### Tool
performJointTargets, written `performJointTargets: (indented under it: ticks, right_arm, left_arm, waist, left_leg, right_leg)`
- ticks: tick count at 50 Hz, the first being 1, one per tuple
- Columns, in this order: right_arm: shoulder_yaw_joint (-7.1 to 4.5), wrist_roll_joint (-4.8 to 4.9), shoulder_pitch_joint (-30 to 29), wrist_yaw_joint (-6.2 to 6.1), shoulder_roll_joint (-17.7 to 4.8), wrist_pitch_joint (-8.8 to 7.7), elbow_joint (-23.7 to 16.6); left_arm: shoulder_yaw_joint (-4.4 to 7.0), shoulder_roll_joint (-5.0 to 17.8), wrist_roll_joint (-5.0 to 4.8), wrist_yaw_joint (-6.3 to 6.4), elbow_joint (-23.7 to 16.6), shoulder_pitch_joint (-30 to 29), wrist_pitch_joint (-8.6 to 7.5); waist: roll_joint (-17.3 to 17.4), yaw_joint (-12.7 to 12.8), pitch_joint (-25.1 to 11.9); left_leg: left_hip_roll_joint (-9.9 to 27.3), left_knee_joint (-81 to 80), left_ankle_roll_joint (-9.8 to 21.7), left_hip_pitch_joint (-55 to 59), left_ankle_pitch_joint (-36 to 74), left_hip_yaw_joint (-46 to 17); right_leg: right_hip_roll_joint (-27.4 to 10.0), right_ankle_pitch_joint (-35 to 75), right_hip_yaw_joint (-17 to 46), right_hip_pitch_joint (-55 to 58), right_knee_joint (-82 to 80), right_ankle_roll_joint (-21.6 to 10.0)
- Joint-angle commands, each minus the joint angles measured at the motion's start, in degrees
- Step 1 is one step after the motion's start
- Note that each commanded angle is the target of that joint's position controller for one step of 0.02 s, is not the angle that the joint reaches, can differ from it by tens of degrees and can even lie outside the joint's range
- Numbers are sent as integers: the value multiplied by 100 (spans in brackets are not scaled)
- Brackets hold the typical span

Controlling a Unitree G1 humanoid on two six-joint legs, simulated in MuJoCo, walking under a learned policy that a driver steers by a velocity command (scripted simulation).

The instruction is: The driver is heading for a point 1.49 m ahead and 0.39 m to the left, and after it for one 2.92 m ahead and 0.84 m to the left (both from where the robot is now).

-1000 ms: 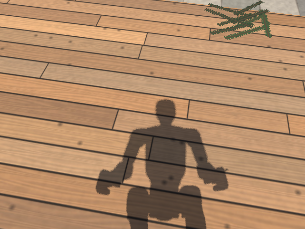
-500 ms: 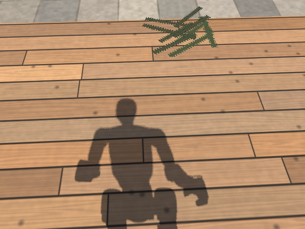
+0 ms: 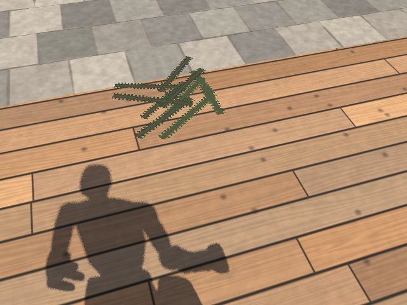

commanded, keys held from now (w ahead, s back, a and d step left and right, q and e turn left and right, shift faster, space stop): w+q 0.90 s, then w+e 0.10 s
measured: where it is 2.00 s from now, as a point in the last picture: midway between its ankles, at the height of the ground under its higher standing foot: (128, 175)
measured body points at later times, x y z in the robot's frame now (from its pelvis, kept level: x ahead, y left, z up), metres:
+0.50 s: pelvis +0.24 -0.02 +0.01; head +0.26 -0.03 +0.46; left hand +0.28 +0.27 -0.09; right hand +0.42 -0.27 -0.10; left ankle +0.23 +0.12 -0.65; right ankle +0.26 -0.14 -0.74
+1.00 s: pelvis +0.47 +0.13 +0.01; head +0.49 +0.16 +0.45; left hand +0.47 +0.44 -0.10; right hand +0.70 -0.06 -0.09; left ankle +0.46 +0.19 -0.74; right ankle +0.60 -0.01 -0.65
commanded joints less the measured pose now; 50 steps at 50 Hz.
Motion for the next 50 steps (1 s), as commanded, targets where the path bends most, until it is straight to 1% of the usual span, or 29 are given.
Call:
performJointTargets:
  ticks: [1, 4, 5, 7, 11, 13, 14, 15, 16, 17, 18, 20, 21, 23, 25, 29, 32, 35, 37, 38, 39, 40, 41, 42, 43, 44, 45, 47, 50]
  right_arm:
    - [-123, 18, 273, 11, -605, 9, -190]
    - [-200, 122, 344, -50, -870, 51, -93]
    - [-230, 144, 387, -77, -961, 77, -54]
    - [-257, 168, 552, -105, -1059, 133, 26]
    - [-262, 215, 896, -135, -1071, 234, 154]
    - [-251, 215, 854, -157, -1012, 273, 145]
    - [-208, 185, 825, -159, -861, 273, 117]
    - [-104, 124, 675, -147, -551, 240, -1]
    - [29, 108, 1097, -155, -116, 158, -169]
    - [-35, 264, 1266, -168, -475, 120, -240]
    - [-149, 299, 932, -177, -853, 152, -177]
    - [-181, 204, 526, -154, -784, 239, -197]
    - [-194, 184, 454, -134, -699, 288, -227]
    - [-157, 184, 390, -92, -473, 371, -286]
    - [-131, 147, 200, -71, -376, 407, -389]
    - [-50, 143, -399, 58, -258, 379, -571]
    - [-35, 153, -930, 165, -289, 371, -770]
    - [-79, 157, -1236, 233, -424, 397, -980]
    - [-186, 119, -983, 238, -621, 431, -1011]
    - [-309, 116, -336, 218, -809, 450, -865]
    - [-510, 142, 654, 140, -1164, 487, -588]
    - [-664, 183, 1212, 9, -1772, 530, -492]
    - [-612, 191, 1002, 45, -1985, 436, -716]
    - [-470, 153, 989, 96, -1469, 357, -718]
    - [-400, 129, 819, 95, -1254, 302, -668]
    - [-352, 124, 429, 85, -1121, 281, -699]
    - [-293, 81, 111, 70, -941, 270, -764]
    - [-214, 0, -155, 31, -733, 230, -785]
    - [-209, 1, 58, -15, -819, 127, -521]
  left_arm:
    - [113, 387, 78, -27, -615, -363, -198]
    - [-2, 136, 128, -45, -698, -694, -254]
    - [-43, 58, 122, -62, -724, -902, -277]
    - [-53, 79, 64, -102, -743, -1233, -311]
    - [37, 311, -21, -148, -857, -1606, -386]
    - [124, 425, -15, -126, -780, -1322, -417]
    - [196, 534, 14, -86, -693, -929, -421]
    - [295, 816, 97, -21, -611, -164, -424]
    - [420, 1327, 174, 26, -533, 467, -335]
    - [438, 1232, 109, -27, -338, 705, -280]
    - [325, 803, 61, -34, -365, 481, -289]
    - [184, 388, 94, -60, -369, -118, -291]
    - [158, 281, 124, -70, -333, -319, -301]
    - [194, 308, 123, -72, -253, -452, -355]
    - [253, 440, 113, -54, -126, -426, -393]
    - [330, 694, 89, 0, 85, -362, -360]
    - [381, 884, 11, 22, 234, -187, -311]
    - [444, 1054, -82, 18, 375, -37, -227]
    - [496, 1240, -121, 43, 399, -39, -151]
    - [500, 1278, -143, 62, 394, -89, -99]
    - [431, 1119, -105, 92, 373, 11, -88]
    - [248, 592, 139, 80, 169, 258, -127]
    - [88, 315, 134, 20, -95, 362, -317]
    - [220, 870, -84, -49, -179, -273, -452]
    - [201, 867, -170, -70, -272, -549, -525]
    - [185, 783, -53, -15, -212, -572, -544]
    - [230, 831, 73, 25, -164, -509, -506]
    - [219, 726, 90, -13, 15, -175, -355]
    - [155, 512, 85, -1, 45, -365, -207]
  waist:
    - [874, -35, 66]
    - [852, -58, -10]
    - [831, -118, -7]
    - [848, -241, -14]
    - [858, -281, 2]
    - [848, -32, -76]
    - [835, 185, -231]
    - [469, 582, -743]
    - [-973, 589, -1429]
    - [-1580, 556, -1428]
    - [-857, 603, -725]
    - [-417, 365, -59]
    - [-469, 230, 128]
    - [-491, 103, 211]
    - [-321, 73, 229]
    - [-170, 224, 285]
    - [-115, 376, 406]
    - [-114, 383, 494]
    - [-266, 141, 200]
    - [-229, -261, -173]
    - [-48, -711, -692]
    - [1181, -667, -1174]
    - [1850, -329, -2126]
    - [1014, -664, -1820]
    - [874, -555, -1062]
    - [363, -272, -613]
    - [422, -46, -418]
    - [599, 186, -393]
    - [539, 123, -173]
  left_leg:
    - [1367, -1508, 1147, 1175, 242, -2119]
    - [1213, -1575, 1218, 881, 1024, -1594]
    - [1148, -1569, 1178, 742, 1067, -1449]
    - [1090, -1536, 1106, 574, 1011, -1343]
    - [1221, -1247, 935, 699, 465, -1734]
    - [1121, -897, 739, 581, 207, -1842]
    - [907, -485, 588, 364, 234, -1770]
    - [572, 752, 349, -191, -59, -1414]
    - [-53, 2601, 10, -1687, -1752, -607]
    - [125, 3769, -65, -2721, -2332, -535]
    - [407, 4264, -82, -2969, -1847, -687]
    - [663, 4168, -136, -2733, -1058, -549]
    - [786, 3990, -155, -2555, -837, -555]
    - [867, 3808, -208, -2261, -526, -444]
    - [892, 3451, -282, -2317, -212, -419]
    - [880, 2113, -242, -2074, 874, -214]
    - [807, 1381, -100, -1819, 1145, 20]
    - [687, 997, 139, -1734, 654, 229]
    - [322, 887, 381, -1051, 57, 583]
    - [41, 646, 547, -142, 97, 766]
    - [-156, 481, 764, 1408, 317, 665]
    - [1136, 320, 1339, 3244, 245, -1472]
    - [2181, -804, 2294, 4213, -992, -4617]
    - [2088, -1132, 1955, 4001, -1293, -4270]
    - [1884, -1132, 1733, 3261, -1014, -3455]
    - [1624, -1134, 1540, 2367, -437, -2843]
    - [1424, -1192, 1436, 1716, 210, -2400]
    - [1304, -1420, 1437, 1098, 1053, -1906]
    - [1236, -1659, 1414, 823, 1808, -1207]
  right_leg:
    - [-570, 374, 28, -1450, -426, 58]
    - [-487, 635, -231, -1014, -1692, 211]
    - [-427, 962, -270, -774, -2152, 251]
    - [-264, 1634, -308, -337, -2822, 333]
    - [-126, 1962, -168, 240, -3610, 287]
    - [-136, 1956, -199, 980, -3988, 139]
    - [-255, 1837, -180, 1639, -4111, 15]
    - [-1004, 1575, 496, 2748, -4122, -293]
    - [-2309, 1193, 2231, 4314, -4337, -944]
    - [-2771, -290, 3753, 4302, -4830, -1412]
    - [-2503, -646, 3210, 3743, -4977, -1257]
    - [-1948, 455, 1832, 2699, -5212, -976]
    - [-1785, 981, 1371, 2315, -5359, -915]
    - [-1655, 1755, 712, 1900, -5597, -890]
    - [-1682, 2347, 273, 1864, -5701, -958]
    - [-1603, 2697, -531, 1934, -5743, -847]
    - [-1678, 2615, -879, 2099, -5728, -716]
    - [-1846, 3090, -1105, 2581, -5448, -571]
    - [-1818, 4910, -1354, 2778, -4642, -441]
    - [-1683, 5658, -1550, 2656, -3692, -326]
    - [-1448, 5442, -1684, 1915, -2352, -130]
    - [-943, 2027, -1723, -103, -235, 200]
    - [44, -1188, -485, -1614, 1220, 362]
    - [-288, -809, 147, -2208, 1431, 254]
    - [-493, -325, 29, -2342, 1118, 133]
    - [-730, 98, 21, -2033, 612, 126]
    - [-882, 359, 46, -1617, 165, 154]
    - [-1006, 702, -54, -1092, -107, 252]
    - [-1027, 1380, -176, -1207, -690, 422]
Velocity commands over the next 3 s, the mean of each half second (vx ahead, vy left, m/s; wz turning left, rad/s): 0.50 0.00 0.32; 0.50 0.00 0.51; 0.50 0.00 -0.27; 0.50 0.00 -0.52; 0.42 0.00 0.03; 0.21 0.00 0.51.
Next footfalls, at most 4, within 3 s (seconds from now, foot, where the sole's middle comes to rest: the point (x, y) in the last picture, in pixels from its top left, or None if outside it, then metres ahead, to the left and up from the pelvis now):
0.30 right None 0.30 -0.13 -0.77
0.78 left None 0.49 0.21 -0.77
1.36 right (160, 206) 0.87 0.17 -0.77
1.82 left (99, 163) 1.08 0.43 -0.77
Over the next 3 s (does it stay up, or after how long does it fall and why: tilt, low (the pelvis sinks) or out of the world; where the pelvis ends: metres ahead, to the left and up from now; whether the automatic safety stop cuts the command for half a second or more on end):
stays up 1.39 0.34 0.01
